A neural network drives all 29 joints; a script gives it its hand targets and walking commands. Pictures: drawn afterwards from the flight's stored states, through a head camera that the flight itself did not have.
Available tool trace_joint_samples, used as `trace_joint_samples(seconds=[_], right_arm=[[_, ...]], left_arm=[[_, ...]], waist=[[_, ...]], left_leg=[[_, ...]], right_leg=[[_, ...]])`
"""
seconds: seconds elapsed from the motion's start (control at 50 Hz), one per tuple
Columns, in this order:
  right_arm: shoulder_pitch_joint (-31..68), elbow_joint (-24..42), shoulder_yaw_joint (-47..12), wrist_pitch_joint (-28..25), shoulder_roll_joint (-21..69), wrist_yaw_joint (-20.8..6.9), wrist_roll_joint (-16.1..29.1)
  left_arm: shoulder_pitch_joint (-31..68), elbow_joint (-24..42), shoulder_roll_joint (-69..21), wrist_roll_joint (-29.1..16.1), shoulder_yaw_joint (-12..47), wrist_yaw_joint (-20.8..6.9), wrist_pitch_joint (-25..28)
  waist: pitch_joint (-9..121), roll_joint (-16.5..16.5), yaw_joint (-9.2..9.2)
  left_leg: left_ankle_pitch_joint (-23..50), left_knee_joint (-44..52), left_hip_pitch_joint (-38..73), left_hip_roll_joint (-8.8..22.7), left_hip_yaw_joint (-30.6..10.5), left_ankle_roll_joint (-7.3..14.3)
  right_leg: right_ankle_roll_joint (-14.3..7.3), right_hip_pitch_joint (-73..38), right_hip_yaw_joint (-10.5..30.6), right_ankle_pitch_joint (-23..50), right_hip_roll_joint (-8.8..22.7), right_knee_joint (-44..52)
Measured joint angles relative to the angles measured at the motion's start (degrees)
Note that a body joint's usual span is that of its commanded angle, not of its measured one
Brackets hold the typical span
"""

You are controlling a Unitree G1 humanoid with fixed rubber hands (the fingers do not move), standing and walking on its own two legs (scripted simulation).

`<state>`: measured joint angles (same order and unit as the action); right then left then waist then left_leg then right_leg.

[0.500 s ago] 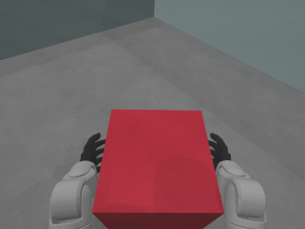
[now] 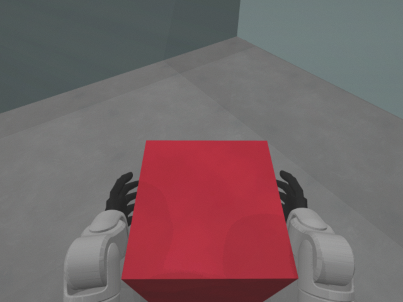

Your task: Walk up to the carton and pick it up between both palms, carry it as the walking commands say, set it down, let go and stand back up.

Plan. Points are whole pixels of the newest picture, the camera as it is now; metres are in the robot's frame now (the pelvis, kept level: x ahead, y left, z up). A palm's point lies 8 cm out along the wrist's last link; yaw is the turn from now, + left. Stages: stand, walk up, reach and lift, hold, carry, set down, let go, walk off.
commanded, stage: carry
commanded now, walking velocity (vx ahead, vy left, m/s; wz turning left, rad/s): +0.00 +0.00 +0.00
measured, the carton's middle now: (205, 232) +0.27 +0.00 +0.02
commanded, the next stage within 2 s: none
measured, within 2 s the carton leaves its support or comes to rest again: neither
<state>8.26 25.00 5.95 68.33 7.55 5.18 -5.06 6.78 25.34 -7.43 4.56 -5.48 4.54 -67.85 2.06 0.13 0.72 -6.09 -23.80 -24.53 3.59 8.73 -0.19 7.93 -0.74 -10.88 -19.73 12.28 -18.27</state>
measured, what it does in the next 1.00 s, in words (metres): walks ahead: left foot, then right foot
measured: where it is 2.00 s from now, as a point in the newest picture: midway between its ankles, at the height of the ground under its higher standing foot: (171, 290)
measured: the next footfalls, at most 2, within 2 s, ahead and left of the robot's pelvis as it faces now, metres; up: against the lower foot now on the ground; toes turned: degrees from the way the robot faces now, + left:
left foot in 0.02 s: +0.16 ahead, +0.14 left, +0.00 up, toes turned +9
right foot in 0.34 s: +0.25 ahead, -0.05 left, +0.00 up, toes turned -10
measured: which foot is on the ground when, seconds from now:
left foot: up 0.00-0.00, down 0.02-0.88, up 0.90-1.00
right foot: down 0.00-0.04, up 0.06-0.32, down 0.34-0.70, up 0.72-0.88, down 0.90-1.00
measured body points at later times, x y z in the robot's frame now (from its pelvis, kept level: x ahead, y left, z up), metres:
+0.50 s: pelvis +0.23 +0.08 +0.00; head +0.22 +0.07 +0.45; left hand +0.50 +0.22 +0.08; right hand +0.50 -0.08 +0.08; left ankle +0.12 +0.14 -0.73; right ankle +0.21 -0.04 -0.73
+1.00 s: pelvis +0.33 +0.10 +0.00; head +0.34 +0.11 +0.45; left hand +0.61 +0.26 +0.08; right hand +0.62 -0.05 +0.07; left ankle +0.23 +0.21 -0.70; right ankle +0.36 +0.06 -0.74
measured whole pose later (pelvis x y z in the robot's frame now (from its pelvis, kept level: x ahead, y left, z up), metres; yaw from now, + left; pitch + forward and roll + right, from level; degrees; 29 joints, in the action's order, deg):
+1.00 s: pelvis +0.33 +0.10 +0.00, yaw +0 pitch +3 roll -1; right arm 8.8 19.9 8.5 67.1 7.6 4.6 -4.2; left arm 8.5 20.6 -7.6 6.3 -4.7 5.1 -68.1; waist 3.4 -1.1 0.9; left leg -28.2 -48.4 -16.3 1.2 2.1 -0.5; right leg -6.9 17.4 -10.4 -11.6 -4.1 -24.9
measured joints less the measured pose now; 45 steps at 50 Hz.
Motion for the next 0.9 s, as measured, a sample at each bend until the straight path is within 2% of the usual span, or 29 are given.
trace_joint_samples(seconds=[0.02, 0.04, 0.06, 0.1, 0.12, 0.14, 0.18, 0.26, 0.34, 0.38, 0.4, 0.44, 0.46, 0.52, 0.62, 0.66, 0.7, 0.72, 0.76, 0.78, 0.8, 0.84, 0.86, 0.88, 0.9], right_arm=[[0.4, -0.2, 0.0, 0.1, 0.0, 0.0, 0.1], [0.9, -1.3, -0.3, -0.2, 0.1, 0.0, 0.0], [1.3, -2.8, -0.3, -0.5, 0.2, 0.0, -0.2], [1.6, -4.8, -0.3, -0.6, 0.2, 0.1, -0.3], [1.3, -5.0, -0.4, -0.7, 0.2, 0.1, -0.2], [0.9, -4.7, -0.4, -0.8, 0.2, 0.1, -0.1], [0.3, -3.6, -0.1, -1.1, 0.1, 0.1, 0.3], [0.3, -2.0, 0.4, -1.8, 0.1, -0.2, 0.5], [-0.3, -1.9, 0.5, -1.4, 0.0, -0.5, 0.2], [-0.7, -2.9, 0.8, -0.8, -0.1, -0.6, 0.0], [-0.8, -3.2, 0.9, -0.4, -0.1, -0.7, -0.2], [-0.9, -3.9, 0.8, 0.1, -0.1, -0.6, -0.5], [-0.9, -4.1, 0.7, 0.2, -0.1, -0.6, -0.6], [-0.6, -4.9, 0.8, 0.2, -0.1, -0.5, -0.6], [-1.1, -4.4, 0.7, 0.1, -0.1, -0.3, 0.0], [-1.3, -3.8, 0.9, 0.0, -0.2, -0.2, 0.2], [-1.3, -3.7, 0.9, -0.2, -0.2, -0.2, 0.4], [-1.0, -3.6, 0.7, -0.3, -0.1, -0.2, 0.4], [-0.1, -3.7, 0.1, -0.6, 0.0, -0.2, 0.3], [0.1, -3.8, -0.2, -0.9, 0.1, -0.1, 0.3], [0.0, -3.7, -0.5, -1.0, 0.1, -0.1, 0.2], [-0.5, -2.7, -0.5, -1.0, 0.0, -0.1, 0.5], [-1.0, -1.9, -0.3, -1.1, -0.1, -0.1, 0.6], [-1.5, -0.9, 0.0, -1.1, -0.1, -0.1, 0.8], [-1.7, 0.1, 0.5, -1.1, -0.2, -0.2, 1.0]], left_arm=[[0.1, 0.3, 0.0, 0.1, -0.2, 0.0, -0.2], [0.5, -0.1, 0.0, 0.2, -0.9, -0.1, -0.4], [1.0, -1.0, 0.0, 0.3, -1.5, -0.2, -0.6], [1.0, -2.2, 0.0, 0.6, -2.1, -0.3, -1.0], [0.8, -2.3, 0.0, 0.6, -2.0, -0.2, -1.0], [0.5, -2.2, 0.0, 0.6, -1.7, -0.2, -0.9], [0.5, -1.8, 0.0, 0.4, -1.0, 0.0, -0.6], [1.3, -0.9, -0.1, 0.4, -0.5, 0.4, 0.0], [1.1, -1.3, -0.1, 0.6, 0.0, 0.4, -0.3], [0.6, -2.8, 0.0, 0.8, 0.4, 0.4, -0.3], [0.5, -3.4, 0.0, 0.8, 0.4, 0.3, -0.4], [0.5, -4.5, 0.0, 0.8, 0.3, 0.1, -0.6], [0.5, -4.8, 0.0, 0.8, 0.2, 0.1, -0.7], [0.3, -5.3, 0.0, 0.9, 0.0, 0.0, -0.7], [0.0, -4.6, 0.0, 1.0, 0.4, 0.0, -0.9], [0.1, -4.2, 0.0, 1.1, 0.7, 0.1, -0.9], [0.0, -3.8, 0.0, 1.2, 0.7, 0.1, -0.8], [-0.1, -3.2, 0.0, 1.1, 0.5, 0.1, -0.8], [-0.3, -2.2, 0.1, 0.9, -0.2, 0.1, -0.5], [-0.5, -1.8, 0.1, 0.7, -0.6, 0.1, -0.2], [-0.6, -1.5, 0.1, 0.5, -0.8, 0.1, -0.1], [-0.6, -0.8, 0.1, 0.2, -0.5, 0.3, -0.3], [-0.4, -0.5, 0.1, 0.2, -0.1, 0.4, -0.5], [0.1, -0.2, 0.0, 0.3, 0.4, 0.5, -0.8], [0.7, 0.1, -0.1, 0.5, 0.9, 0.6, -1.0]], waist=[[0.2, 0.0, -0.16], [0.3, 1.2, -0.62], [0.2, 1.8, -1.05], [-0.4, 1.5, -1.15], [-0.7, 1.6, -1.07], [-1.1, 1.7, -1.02], [-1.6, 1.8, -1.01], [-1.8, 1.9, -1.37], [-0.1, 2.1, -1.19], [1.4, 0.1, -1.30], [2.0, -0.9, -1.41], [3.0, -1.8, -1.31], [3.3, -1.7, -1.19], [3.8, -1.6, -0.76], [3.4, -0.8, 0.25], [3.8, -0.4, 0.45], [4.2, -0.1, 0.33], [4.3, -0.2, 0.08], [3.6, -1.1, -0.45], [2.8, -1.5, -0.62], [2.1, -1.5, -0.71], [0.7, -0.9, -0.71], [0.1, -0.2, -0.68], [-0.3, 0.9, -0.71], [-0.2, 2.0, -0.82]], left_leg=[[3.1, 0.7, 1.3, -0.3, 0.9, 0.6], [3.9, -1.7, 1.1, -1.1, 1.9, 1.3], [1.6, -4.1, 0.8, -1.6, 2.4, 2.0], [-2.9, -4.4, 2.0, -1.1, 2.7, 2.7], [-3.6, -3.3, 3.3, -1.0, 2.8, 2.7], [-3.2, -1.7, 4.7, -1.0, 3.0, 1.8], [-3.4, 1.4, 7.6, -1.5, 3.1, 2.5], [-4.7, 5.0, 12.4, -3.1, 3.0, 3.5], [-9.6, 2.7, 16.0, -5.0, 3.0, 3.2], [-12.4, 0.3, 16.7, -4.3, 2.4, 2.7], [-10.0, -0.4, 17.0, -3.7, 2.2, 2.1], [-12.6, -1.5, 17.7, -3.5, 1.8, 1.6], [-13.7, -1.8, 18.1, -3.6, 1.8, 1.4], [-13.7, -3.5, 18.1, -3.5, 1.8, 0.7], [-6.9, -6.5, 17.4, -3.2, 2.0, -1.8], [-5.6, -3.2, 19.2, -3.5, 1.8, -2.6], [-4.8, 4.3, 22.9, -4.2, 1.8, -2.5], [-4.4, 8.2, 24.9, -4.5, 1.9, -2.2], [-4.7, 11.4, 26.7, -4.3, 2.2, -0.7], [-5.0, 11.3, 27.1, -4.0, 2.4, -0.2], [-5.2, 10.5, 27.2, -3.9, 2.6, 0.2], [-5.6, 5.8, 26.2, -3.8, 2.8, 0.4], [-6.0, 1.3, 24.8, -4.0, 2.8, 0.6], [-6.4, -4.9, 22.8, -4.4, 2.5, 0.6], [-8.9, -13.0, 19.9, -4.8, 1.9, 0.2]], right_leg=[[0.3, 0.2, 0.7, -2.5, 1.0, -3.6], [-0.5, 2.4, 1.8, -3.6, 2.9, -10.0], [-1.7, 6.3, 4.3, -5.4, 2.8, -19.0], [-3.8, 15.0, 8.0, -9.2, -1.0, -35.5], [-4.4, 18.4, 8.5, -9.3, -2.8, -39.6], [-4.8, 20.9, 8.3, -8.5, -4.1, -40.4], [-5.0, 23.7, 7.1, -6.7, -5.8, -35.2], [-5.9, 24.4, 5.6, -0.8, -8.2, -19.1], [-7.4, 20.3, 3.1, 14.3, -8.2, -7.1], [-8.3, 18.9, 2.4, 10.3, -8.6, -8.4], [-8.4, 18.2, 2.0, 8.3, -8.9, -8.8], [-8.0, 17.1, 1.8, 6.1, -9.1, -9.1], [-7.8, 16.8, 1.6, 8.6, -8.8, -9.3], [-7.3, 16.2, 1.5, 6.6, -8.5, -10.5], [-7.9, 14.4, 1.6, 11.0, -8.3, -9.0], [-7.9, 14.7, 1.8, 13.1, -8.3, -9.5], [-7.3, 16.8, 2.3, 14.9, -8.1, -12.8], [-7.3, 18.2, 2.5, 13.6, -8.0, -15.8], [-7.0, 21.2, 2.4, 1.6, -9.2, -20.7], [-7.1, 22.4, 2.2, -1.2, -10.4, -21.2], [-7.5, 23.0, 1.7, -1.2, -11.6, -19.6], [-8.2, 22.8, 0.1, 5.2, -13.9, -13.1], [-8.5, 21.6, -0.7, 11.1, -14.7, -8.5], [-8.9, 19.9, -1.1, 19.0, -15.1, -3.9], [-10.4, 18.6, -0.9, 24.0, -14.6, -2.4]])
